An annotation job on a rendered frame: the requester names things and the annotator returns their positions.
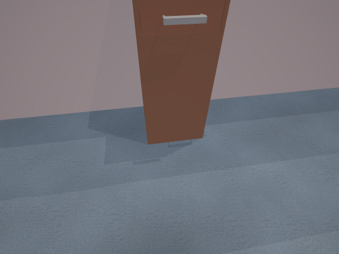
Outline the cabinet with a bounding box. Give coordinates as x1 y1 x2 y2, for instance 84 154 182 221
132 0 230 144

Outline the drawer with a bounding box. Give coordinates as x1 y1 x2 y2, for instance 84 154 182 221
138 0 225 35

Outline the handle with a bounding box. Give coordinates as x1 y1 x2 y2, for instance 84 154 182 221
163 14 207 25

